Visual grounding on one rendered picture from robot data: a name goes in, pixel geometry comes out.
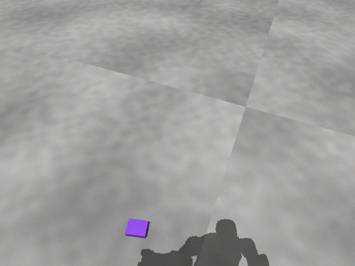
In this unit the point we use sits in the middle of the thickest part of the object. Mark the small box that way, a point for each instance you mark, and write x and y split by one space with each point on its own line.
137 228

